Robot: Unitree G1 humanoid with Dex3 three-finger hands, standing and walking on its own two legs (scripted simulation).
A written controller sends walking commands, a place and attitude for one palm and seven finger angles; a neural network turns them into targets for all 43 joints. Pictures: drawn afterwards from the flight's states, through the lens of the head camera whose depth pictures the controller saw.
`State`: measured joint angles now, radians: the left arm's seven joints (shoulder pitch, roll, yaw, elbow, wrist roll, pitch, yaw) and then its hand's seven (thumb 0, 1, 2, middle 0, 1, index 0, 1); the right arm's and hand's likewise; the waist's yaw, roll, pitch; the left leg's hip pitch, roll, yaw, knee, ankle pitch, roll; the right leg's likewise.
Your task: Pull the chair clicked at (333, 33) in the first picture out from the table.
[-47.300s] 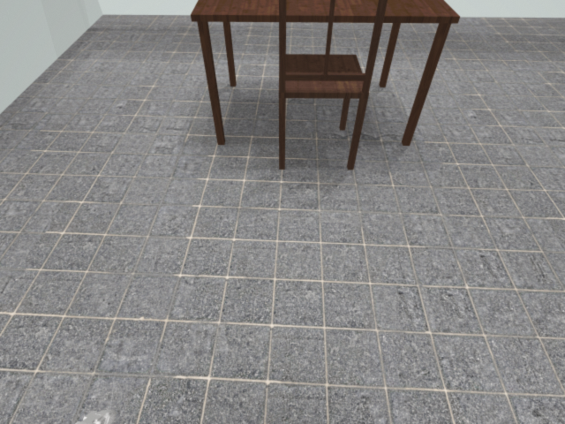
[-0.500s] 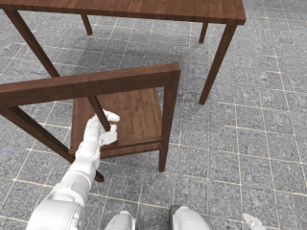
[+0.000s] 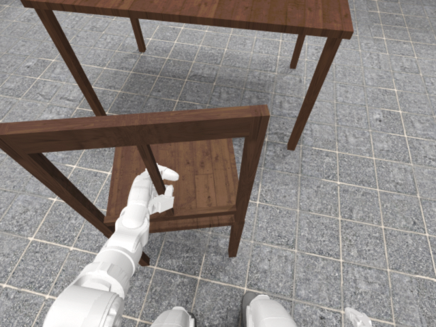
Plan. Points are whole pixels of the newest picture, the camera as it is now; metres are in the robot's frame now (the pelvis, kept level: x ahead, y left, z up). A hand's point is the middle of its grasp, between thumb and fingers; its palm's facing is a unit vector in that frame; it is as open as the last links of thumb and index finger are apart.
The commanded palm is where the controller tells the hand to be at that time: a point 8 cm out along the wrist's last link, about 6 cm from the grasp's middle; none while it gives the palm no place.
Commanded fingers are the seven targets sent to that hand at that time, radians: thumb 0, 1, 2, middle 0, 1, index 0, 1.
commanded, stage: step backward, pulling the chair out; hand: left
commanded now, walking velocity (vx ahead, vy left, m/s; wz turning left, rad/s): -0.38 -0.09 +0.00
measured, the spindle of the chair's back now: (159, 185) +0.39 +0.13 -0.05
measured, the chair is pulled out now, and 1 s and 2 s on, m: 0.47 0.54 0.55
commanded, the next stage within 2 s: stop walking, hand still on the chair in 0.76 s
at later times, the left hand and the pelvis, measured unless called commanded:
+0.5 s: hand (164, 220) +0.31 +0.11 -0.05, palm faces -0.06 -0.98 -0.17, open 5.0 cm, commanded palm +0.32 +0.17 -0.05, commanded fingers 0.00 0.90 0.90 -0.50 -1.45 -0.50 -1.45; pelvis -0.04 +0.00 +0.00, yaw +0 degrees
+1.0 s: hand (161, 231) +0.29 +0.11 -0.05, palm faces -0.04 -0.98 -0.18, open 5.0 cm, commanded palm +0.27 +0.17 -0.03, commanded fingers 0.00 0.90 0.90 -0.50 -1.45 -0.50 -1.45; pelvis -0.06 +0.00 +0.00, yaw -1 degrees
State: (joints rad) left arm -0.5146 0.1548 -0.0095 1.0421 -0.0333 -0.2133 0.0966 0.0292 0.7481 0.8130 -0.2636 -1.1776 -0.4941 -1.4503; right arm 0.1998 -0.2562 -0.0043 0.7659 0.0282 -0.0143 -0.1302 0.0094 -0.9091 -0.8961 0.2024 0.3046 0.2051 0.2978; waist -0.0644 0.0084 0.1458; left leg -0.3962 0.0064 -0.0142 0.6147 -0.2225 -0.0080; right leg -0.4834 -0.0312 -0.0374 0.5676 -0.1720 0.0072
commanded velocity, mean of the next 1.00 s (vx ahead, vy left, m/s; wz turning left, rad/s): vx -0.21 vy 0.01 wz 0.02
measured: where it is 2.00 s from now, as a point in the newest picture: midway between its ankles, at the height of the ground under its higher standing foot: outside the picture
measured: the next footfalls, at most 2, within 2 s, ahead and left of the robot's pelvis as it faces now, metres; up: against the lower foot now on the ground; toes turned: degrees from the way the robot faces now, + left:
right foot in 0.10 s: +0.05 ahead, -0.14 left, +0.00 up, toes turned -3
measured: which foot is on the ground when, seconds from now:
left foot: down 0.00-1.00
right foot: down 0.00-0.00, up 0.02-0.08, down 0.10-1.00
